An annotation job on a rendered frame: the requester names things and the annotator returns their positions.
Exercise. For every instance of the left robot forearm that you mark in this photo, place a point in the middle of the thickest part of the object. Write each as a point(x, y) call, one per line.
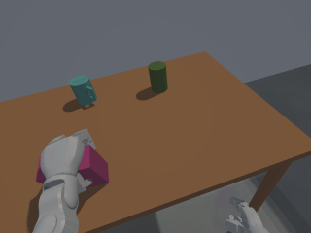
point(58, 205)

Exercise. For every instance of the sponge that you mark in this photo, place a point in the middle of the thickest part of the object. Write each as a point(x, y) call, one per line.
point(93, 166)

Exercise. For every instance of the table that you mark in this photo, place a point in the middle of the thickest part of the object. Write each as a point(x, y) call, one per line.
point(206, 131)

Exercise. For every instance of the left robot hand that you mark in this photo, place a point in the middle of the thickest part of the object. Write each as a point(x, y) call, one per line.
point(64, 156)

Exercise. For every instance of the right robot hand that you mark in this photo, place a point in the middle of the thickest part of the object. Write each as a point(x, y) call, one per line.
point(249, 217)

